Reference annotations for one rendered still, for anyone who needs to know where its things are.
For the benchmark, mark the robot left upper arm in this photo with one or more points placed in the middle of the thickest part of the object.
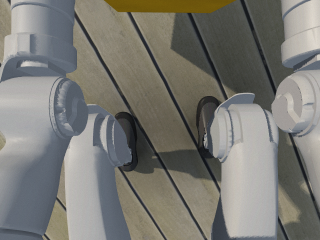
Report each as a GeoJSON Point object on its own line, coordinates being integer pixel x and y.
{"type": "Point", "coordinates": [39, 115]}

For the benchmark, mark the right robot foot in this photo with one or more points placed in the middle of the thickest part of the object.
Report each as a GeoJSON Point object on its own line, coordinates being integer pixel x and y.
{"type": "Point", "coordinates": [206, 107]}

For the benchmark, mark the robot left forearm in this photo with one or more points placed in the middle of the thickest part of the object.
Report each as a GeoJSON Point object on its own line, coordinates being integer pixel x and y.
{"type": "Point", "coordinates": [41, 39]}

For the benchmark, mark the carton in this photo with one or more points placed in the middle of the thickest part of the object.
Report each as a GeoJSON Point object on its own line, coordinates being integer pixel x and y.
{"type": "Point", "coordinates": [168, 6]}

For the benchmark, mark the robot right upper arm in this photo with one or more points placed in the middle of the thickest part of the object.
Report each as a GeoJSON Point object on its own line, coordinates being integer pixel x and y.
{"type": "Point", "coordinates": [296, 110]}

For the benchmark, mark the robot right forearm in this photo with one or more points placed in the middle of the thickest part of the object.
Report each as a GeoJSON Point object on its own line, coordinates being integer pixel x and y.
{"type": "Point", "coordinates": [301, 47]}

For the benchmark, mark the robot left thigh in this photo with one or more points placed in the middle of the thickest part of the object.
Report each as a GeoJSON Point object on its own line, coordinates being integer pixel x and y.
{"type": "Point", "coordinates": [93, 207]}

